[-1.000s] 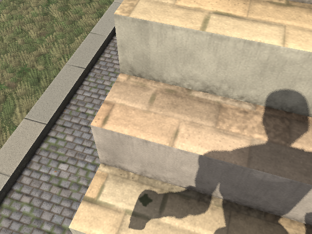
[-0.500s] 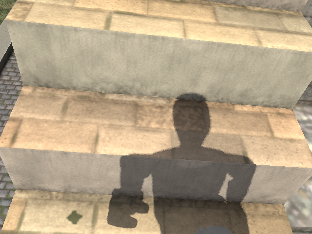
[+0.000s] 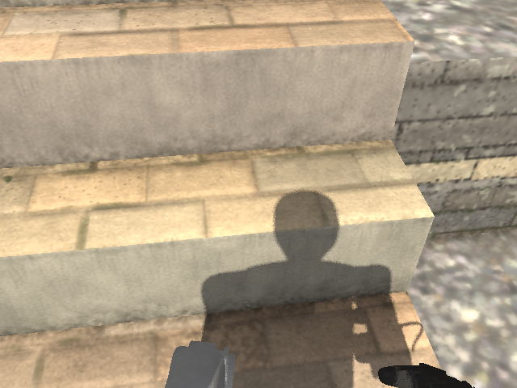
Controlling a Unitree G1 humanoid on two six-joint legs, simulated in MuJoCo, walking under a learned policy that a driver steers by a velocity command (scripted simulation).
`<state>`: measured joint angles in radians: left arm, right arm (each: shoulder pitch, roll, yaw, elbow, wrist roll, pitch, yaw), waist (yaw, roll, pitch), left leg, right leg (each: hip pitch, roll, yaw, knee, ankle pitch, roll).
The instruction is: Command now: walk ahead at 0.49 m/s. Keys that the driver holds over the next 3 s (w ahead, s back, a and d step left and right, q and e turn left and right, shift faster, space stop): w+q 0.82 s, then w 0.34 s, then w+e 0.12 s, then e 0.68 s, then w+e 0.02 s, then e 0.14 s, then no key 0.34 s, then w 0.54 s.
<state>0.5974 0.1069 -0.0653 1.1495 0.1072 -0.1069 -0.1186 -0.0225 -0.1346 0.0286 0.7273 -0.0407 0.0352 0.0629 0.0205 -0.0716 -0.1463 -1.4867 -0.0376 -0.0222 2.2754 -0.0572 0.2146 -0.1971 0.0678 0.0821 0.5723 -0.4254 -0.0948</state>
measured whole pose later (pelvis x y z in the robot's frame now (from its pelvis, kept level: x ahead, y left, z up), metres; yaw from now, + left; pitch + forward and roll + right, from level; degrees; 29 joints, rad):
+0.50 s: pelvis +0.23 +0.02 +0.21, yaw +10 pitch +4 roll +0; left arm 0.02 0.14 -0.07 0.81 0.04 -0.03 -0.08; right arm 0.62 -0.09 0.02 1.21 -0.12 -0.04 0.11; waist -0.05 0.00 -0.16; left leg -0.27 -0.15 -0.12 0.60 -0.39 0.10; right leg -1.52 0.02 0.12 2.24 -0.03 -0.24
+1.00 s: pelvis +0.44 +0.07 +0.44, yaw +24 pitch +6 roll -2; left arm 0.48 0.12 -0.02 1.20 0.11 -0.06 -0.07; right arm 0.04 -0.20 0.02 0.89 0.00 0.00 0.08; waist 0.09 0.03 -0.19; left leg -1.46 -0.03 -0.14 2.23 -0.12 0.27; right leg -0.20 -0.06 -0.21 0.43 -0.32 -0.04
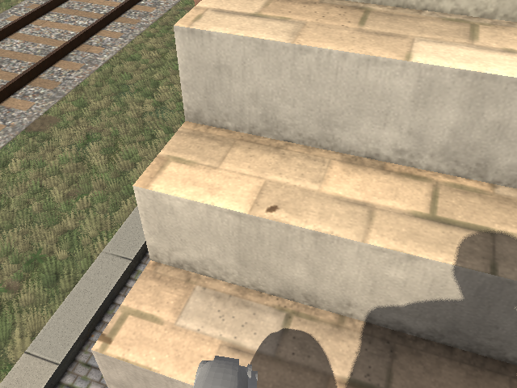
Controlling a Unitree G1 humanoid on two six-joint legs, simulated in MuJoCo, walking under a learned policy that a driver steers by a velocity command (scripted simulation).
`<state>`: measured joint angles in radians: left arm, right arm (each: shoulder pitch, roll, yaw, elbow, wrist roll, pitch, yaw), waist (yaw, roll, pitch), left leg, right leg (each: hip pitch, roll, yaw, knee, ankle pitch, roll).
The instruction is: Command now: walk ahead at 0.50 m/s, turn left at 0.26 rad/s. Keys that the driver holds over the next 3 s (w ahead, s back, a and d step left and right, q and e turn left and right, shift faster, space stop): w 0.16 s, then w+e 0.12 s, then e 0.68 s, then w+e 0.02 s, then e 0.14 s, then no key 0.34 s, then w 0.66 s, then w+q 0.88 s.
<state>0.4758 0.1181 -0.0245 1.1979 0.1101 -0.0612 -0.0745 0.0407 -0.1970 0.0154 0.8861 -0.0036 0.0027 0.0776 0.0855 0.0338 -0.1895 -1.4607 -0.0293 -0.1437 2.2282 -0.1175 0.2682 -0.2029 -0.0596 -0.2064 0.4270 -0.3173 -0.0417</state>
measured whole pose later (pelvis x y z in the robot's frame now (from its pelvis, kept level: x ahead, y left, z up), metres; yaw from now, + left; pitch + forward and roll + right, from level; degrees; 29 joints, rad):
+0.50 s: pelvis +0.21 +0.07 +0.22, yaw -5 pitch +3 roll -1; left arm 0.16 0.24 0.03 0.90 -0.04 -0.08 -0.13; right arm 0.41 -0.22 0.01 1.12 -0.13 -0.06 0.06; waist -0.01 -0.03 -0.09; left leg -0.27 0.03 0.20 0.49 -0.27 0.06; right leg -1.43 0.14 0.23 2.49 0.01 -0.25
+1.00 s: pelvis +0.32 -0.03 +0.35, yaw -20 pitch +5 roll -1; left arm 0.19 0.22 0.02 0.89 0.04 0.05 0.01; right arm 0.14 -0.25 -0.04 0.77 -0.06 -0.06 0.04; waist 0.02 0.01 -0.13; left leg -0.68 0.01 -0.09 1.70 0.01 0.10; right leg -0.74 0.18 -0.03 1.06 -0.41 -0.12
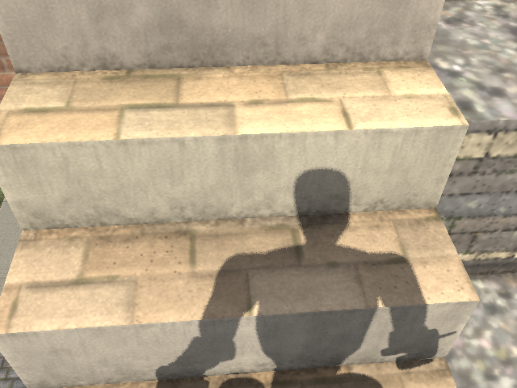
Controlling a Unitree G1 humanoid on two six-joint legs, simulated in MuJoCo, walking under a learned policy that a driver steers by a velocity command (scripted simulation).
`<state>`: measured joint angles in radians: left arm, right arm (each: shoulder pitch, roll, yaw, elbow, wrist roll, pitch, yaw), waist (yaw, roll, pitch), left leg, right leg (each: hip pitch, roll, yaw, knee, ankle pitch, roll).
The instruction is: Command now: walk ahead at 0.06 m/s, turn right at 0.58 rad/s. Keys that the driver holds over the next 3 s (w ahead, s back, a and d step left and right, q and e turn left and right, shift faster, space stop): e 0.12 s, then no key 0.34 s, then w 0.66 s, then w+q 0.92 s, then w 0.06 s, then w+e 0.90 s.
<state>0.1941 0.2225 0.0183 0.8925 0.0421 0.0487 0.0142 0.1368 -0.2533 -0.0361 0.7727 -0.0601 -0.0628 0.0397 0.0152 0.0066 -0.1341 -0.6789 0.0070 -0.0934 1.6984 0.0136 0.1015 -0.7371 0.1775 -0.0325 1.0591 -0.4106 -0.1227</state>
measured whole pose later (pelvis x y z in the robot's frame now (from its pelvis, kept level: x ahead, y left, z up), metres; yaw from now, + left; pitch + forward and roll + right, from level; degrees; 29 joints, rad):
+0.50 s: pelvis +0.08 +0.00 +0.07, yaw -8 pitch +3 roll +3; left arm 0.17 0.20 -0.06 0.62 -0.02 -0.12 -0.09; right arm 0.21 -0.33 -0.08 0.89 -0.05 -0.03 0.05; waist -0.04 0.02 -0.08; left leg -0.72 0.00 -0.09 1.42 -0.17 -0.18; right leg -0.35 0.16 0.20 0.63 -0.30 -0.11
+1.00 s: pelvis +0.16 +0.05 +0.08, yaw -10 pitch +2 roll +2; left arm 0.11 0.15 -0.01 0.62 0.03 -0.04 0.01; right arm 0.48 -0.14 -0.04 0.97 -0.03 -0.10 -0.01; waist 0.00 -0.06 -0.06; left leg -0.03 -0.05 0.02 0.29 -0.30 0.04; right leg -1.14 -0.04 -0.02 2.17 -0.45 -0.12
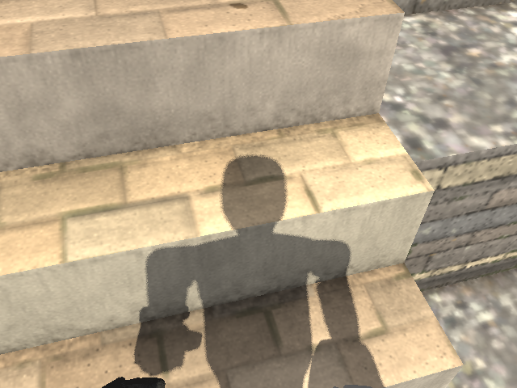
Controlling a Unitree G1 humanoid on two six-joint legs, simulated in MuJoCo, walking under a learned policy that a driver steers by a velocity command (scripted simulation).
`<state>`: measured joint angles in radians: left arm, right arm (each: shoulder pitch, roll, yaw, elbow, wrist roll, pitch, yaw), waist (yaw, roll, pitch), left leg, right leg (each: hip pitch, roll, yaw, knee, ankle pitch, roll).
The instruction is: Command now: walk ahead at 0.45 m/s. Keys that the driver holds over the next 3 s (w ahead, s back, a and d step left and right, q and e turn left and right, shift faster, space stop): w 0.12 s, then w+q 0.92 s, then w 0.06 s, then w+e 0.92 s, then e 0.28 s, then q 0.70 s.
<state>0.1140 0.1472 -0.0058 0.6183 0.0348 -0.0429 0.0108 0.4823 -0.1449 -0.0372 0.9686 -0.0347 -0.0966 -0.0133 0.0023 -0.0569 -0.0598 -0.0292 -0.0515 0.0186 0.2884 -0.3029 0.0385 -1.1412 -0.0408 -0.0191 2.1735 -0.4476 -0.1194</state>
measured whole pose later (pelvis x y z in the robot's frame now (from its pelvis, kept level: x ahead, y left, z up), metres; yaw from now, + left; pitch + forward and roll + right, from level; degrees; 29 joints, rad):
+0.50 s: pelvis +0.14 -0.02 +0.21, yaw +7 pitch +5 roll +0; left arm 0.20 0.21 -0.02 0.95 0.10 -0.09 -0.07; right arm 0.25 -0.24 -0.04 0.84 0.00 -0.02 0.14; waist 0.00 0.01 -0.12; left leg -1.19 -0.14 -0.19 2.31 -0.04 0.23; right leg -0.37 -0.10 -0.30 0.52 -0.23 -0.07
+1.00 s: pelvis +0.30 +0.14 +0.32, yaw +22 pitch +4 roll +0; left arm 0.12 0.27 0.04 0.79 0.06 -0.06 -0.02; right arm 0.18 -0.19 -0.01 0.88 -0.03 -0.02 0.01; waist -0.01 -0.04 -0.13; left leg -0.73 -0.15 -0.02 1.25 -0.58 0.08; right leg -0.65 -0.10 0.02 1.78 -0.02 -0.08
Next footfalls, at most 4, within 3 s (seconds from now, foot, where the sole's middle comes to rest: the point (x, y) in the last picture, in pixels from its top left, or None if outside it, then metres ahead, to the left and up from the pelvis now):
0.14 right None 0.22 -0.12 -0.56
0.84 left None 0.34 0.23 -0.35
1.38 right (131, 203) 0.59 0.24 -0.13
1.82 left None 0.77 0.49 0.08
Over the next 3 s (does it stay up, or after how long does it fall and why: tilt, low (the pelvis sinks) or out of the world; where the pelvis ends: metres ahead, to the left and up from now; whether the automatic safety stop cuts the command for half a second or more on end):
stays up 0.88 0.30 0.99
